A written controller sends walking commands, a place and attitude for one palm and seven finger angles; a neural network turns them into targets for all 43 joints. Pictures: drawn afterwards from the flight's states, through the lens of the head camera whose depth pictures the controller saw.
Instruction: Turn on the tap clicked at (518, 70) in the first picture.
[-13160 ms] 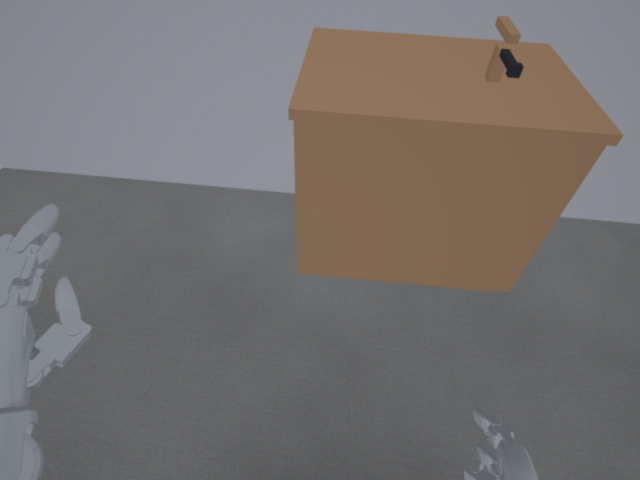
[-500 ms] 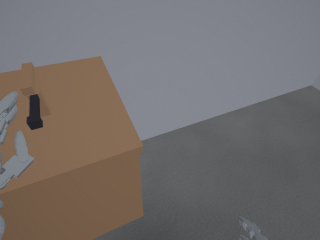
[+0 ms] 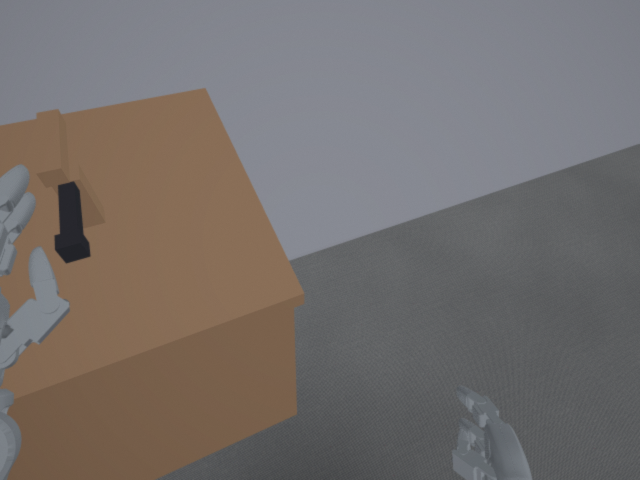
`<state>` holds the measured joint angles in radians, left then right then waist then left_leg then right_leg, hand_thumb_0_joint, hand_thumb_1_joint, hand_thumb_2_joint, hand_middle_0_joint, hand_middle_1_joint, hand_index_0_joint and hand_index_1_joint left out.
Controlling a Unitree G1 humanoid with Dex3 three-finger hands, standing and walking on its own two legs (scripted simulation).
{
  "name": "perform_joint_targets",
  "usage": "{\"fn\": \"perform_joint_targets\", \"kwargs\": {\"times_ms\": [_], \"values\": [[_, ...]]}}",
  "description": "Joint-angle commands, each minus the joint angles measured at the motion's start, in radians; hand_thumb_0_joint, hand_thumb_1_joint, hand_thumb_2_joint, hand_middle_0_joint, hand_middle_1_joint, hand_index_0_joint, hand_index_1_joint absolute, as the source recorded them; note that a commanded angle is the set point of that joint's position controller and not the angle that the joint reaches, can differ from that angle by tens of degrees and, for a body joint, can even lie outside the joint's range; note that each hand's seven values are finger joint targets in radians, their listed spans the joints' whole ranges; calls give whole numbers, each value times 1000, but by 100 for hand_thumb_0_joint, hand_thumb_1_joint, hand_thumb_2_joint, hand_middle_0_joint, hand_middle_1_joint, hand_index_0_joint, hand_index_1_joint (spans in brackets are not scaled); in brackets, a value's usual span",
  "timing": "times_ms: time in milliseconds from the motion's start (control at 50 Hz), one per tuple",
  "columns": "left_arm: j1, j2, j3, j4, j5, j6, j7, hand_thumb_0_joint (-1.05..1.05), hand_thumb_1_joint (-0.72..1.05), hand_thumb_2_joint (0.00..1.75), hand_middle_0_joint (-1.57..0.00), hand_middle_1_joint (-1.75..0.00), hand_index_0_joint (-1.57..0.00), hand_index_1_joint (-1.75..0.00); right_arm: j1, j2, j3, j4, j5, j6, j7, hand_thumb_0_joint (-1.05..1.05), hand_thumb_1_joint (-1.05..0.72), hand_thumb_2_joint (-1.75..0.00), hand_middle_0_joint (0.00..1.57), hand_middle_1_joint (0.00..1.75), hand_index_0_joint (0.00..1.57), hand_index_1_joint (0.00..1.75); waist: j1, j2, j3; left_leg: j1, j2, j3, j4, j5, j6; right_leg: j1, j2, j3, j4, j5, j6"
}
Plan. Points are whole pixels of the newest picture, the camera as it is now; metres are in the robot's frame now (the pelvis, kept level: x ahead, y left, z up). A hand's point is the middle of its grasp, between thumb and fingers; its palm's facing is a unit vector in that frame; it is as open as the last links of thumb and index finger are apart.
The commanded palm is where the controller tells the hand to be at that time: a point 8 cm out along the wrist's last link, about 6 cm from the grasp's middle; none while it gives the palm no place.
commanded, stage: come to a stop and stand still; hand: left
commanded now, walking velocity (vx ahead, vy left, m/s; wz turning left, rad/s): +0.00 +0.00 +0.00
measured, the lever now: (72, 246) +0.35 +0.34 +0.08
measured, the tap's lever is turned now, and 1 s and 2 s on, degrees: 0 0 0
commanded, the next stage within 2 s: look again from close up in 0.36 s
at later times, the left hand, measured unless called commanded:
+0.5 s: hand (43, 307) +0.23 +0.27 +0.15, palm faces +0.38 -0.84 -0.40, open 7.4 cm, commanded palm +0.17 +0.30 +0.18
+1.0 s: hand (30, 344) +0.19 +0.26 +0.16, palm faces +0.43 -0.83 -0.36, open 7.4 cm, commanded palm +0.14 +0.29 +0.18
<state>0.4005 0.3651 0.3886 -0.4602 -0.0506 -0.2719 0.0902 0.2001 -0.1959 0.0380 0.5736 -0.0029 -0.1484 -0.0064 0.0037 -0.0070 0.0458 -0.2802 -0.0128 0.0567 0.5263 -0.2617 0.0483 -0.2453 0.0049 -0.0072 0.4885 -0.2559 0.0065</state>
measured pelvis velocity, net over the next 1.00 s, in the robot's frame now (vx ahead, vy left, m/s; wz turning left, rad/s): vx -0.02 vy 0.01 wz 0.02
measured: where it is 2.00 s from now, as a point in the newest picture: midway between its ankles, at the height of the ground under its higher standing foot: outside the picture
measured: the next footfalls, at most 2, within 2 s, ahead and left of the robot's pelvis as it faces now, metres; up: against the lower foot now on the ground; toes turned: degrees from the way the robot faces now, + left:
none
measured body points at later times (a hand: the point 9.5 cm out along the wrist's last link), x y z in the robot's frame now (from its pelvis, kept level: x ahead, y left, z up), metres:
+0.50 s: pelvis +0.01 +0.02 +0.00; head +0.05 +0.04 +0.45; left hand +0.21 +0.32 +0.18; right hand +0.22 -0.19 -0.07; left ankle +0.01 +0.08 -0.74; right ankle +0.00 -0.13 -0.74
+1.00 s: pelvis -0.02 +0.01 +0.01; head -0.02 +0.01 +0.46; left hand +0.17 +0.30 +0.18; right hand +0.15 -0.21 -0.07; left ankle +0.01 +0.08 -0.74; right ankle +0.00 -0.13 -0.74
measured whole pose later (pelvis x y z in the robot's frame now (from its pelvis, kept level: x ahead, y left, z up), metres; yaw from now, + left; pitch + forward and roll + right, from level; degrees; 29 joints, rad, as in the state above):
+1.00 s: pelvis -0.02 +0.01 +0.01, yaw +1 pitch -1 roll -1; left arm 0.42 0.32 0.33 -0.41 -0.02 -0.19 0.13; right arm 0.23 -0.20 0.03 0.59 -0.02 -0.09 -0.06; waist 0.01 0.02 0.00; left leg -0.25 -0.03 0.04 0.45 -0.19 0.07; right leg -0.20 -0.01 -0.03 0.38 -0.18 0.02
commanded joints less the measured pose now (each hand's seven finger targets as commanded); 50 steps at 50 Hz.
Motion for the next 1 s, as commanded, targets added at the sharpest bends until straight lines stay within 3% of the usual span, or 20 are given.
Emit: {"fn": "perform_joint_targets", "kwargs": {"times_ms": [0, 20, 40, 100, 140, 180, 240, 300, 420, 540, 620, 640, 700, 780, 820, 900, 920, 980], "values": [[-59, 199, 142, -210, 10, -28, 24, 0, 90, 90, -20, -30, -20, -30, -92, -136, -51, -154, -6, -24, -22, 0, -90, -90, 20, 30, 20, 30, 11, 72, -154, 52, 109, -132, -146, 225, -20, 93, -29, 4, -38, 197, -18], [-98, 246, 179, -262, 13, -29, 29, 0, 90, 90, -20, -30, -20, -30, -106, -138, -49, -158, -9, -20, -26, 0, -90, -90, 20, 30, 20, 30, 13, 80, -189, 82, 104, -124, -122, 324, -27, 109, -31, 5, -27, 250, -19], [-89, 210, 154, -272, 11, -31, 26, 0, 90, 90, -20, -30, -20, -30, -102, -131, -51, -161, -10, -18, -28, 0, -90, -90, 20, 30, 20, 30, 9, 87, -218, 116, 102, -113, -94, 411, -28, 115, -34, -1, -20, 295, -21], [-43, 199, 142, -334, 15, -26, 30, 0, 90, 90, -20, -30, -20, -30, -90, -133, -56, -164, -11, -16, -20, 0, -90, -90, 20, 30, 20, 30, 10, 158, -287, 209, 97, -98, -32, 654, -34, 115, -31, -12, 5, 383, -25], [1, 178, 128, -347, 14, -18, 30, 0, 90, 90, -20, -30, -20, -30, -85, -131, -56, -163, -12, -15, -11, 0, -90, -90, 20, 30, 20, 30, 6, 147, -307, 262, 108, -106, -14, 777, -41, 78, -22, -27, 27, 349, -21], [47, 169, 124, -353, 14, -10, 29, 0, 90, 90, -20, -30, -20, -30, -81, -134, -61, -164, -14, -9, -3, 0, -90, -90, 20, 30, 20, 30, 5, 141, -308, 284, 120, -109, -6, 813, -42, 50, -16, -34, 19, 294, -20], [85, 158, 127, -296, 10, 4, 27, 0, 90, 90, -20, -30, -20, -30, -77, -135, -62, -163, -12, 7, -3, 0, -90, -90, 20, 30, 20, 30, 2, 93, -273, 223, 119, -102, -8, 755, -53, 77, -20, -33, -15, 333, -22], [76, 149, 121, -241, 6, 12, 24, 0, 90, 90, -20, -30, -20, -30, -82, -138, -62, -166, -7, 26, -11, 0, -90, -90, 20, 30, 20, 30, 1, 45, -250, 142, 105, -92, -22, 616, -52, 129, -36, -11, -31, 411, -25], [9, 165, 109, -278, 7, 22, 29, 0, 90, 90, -20, -30, -20, -30, -111, -134, -55, -182, -5, 39, -30, 0, -90, -90, 20, 30, 20, 30, 8, 80, -256, 126, 95, -90, -59, 517, -50, 151, -42, 0, -44, 404, -24], [-32, 148, 79, -285, 5, 24, 38, 0, 90, 90, -20, -30, -20, -30, -119, -132, -49, -183, -8, 33, -45, 0, -90, -90, 20, 30, 20, 30, 11, 122, -213, 70, 91, -104, -127, 311, -53, 151, -38, -1, -74, 284, -22], [-41, 150, 85, -222, 6, 25, 42, 0, 90, 90, -20, -30, -20, -30, -118, -135, -51, -179, -12, 28, -56, 0, -90, -90, 20, 30, 20, 30, 15, 117, -149, 5, 96, -127, -212, 45, -49, 133, -28, 0, -103, 149, -16], [-59, 122, 57, -213, 7, 24, 40, 0, 90, 90, -20, -30, -20, -30, -114, -132, -48, -179, -10, 27, -56, 0, -90, -90, 20, 30, 20, 30, 10, 100, -136, -8, 99, -135, -230, -16, -48, 126, -26, 0, -108, 121, -16], [-74, 108, 45, -179, 16, 21, 41, 0, 90, 90, -20, -30, -20, -30, -107, -139, -53, -176, -7, 20, -60, 0, -90, -90, 20, 30, 20, 30, 10, 111, -113, -53, 109, -166, -291, -179, -38, 133, -13, 0, -112, 65, -11], [-92, 102, 30, -170, 27, 18, 43, 0, 90, 90, -20, -30, -20, -30, -108, -140, -54, -176, -7, 12, -62, 0, -90, -90, 20, 30, 20, 30, 11, 92, -109, -65, 106, -169, -306, -231, -30, 144, -12, 5, -121, 57, -9], [-98, 128, 51, -178, 29, 17, 47, 0, 90, 90, -20, -30, -20, -30, -115, -141, -55, -173, -10, 9, -65, 0, -90, -90, 20, 30, 20, 30, 15, 98, -117, -72, 101, -167, -306, -219, -31, 160, -13, 7, -124, 65, -9], [-76, 117, 43, -152, 29, 17, 49, 0, 90, 90, -20, -30, -20, -30, -102, -138, -60, -161, -11, 6, -64, 0, -90, -90, 20, 30, 20, 30, 11, 55, -124, -66, 93, -158, -279, -254, -20, 150, -18, 13, -137, 16, -16], [-84, 133, 55, -166, 29, 17, 49, 0, 90, 90, -20, -30, -20, -30, -113, -139, -60, -164, -12, 6, -67, 0, -90, -90, 20, 30, 20, 30, 11, 72, -116, -68, 89, -154, -276, -248, -20, 143, -21, 16, -143, 14, -16], [-71, 118, 42, -159, 25, 16, 48, 0, 90, 90, -20, -30, -20, -30, -103, -135, -60, -156, -11, 1, -65, 0, -90, -90, 20, 30, 20, 30, 10, 47, -119, -47, 73, -137, -233, -165, -21, 134, -31, 29, -167, 31, -23]]}}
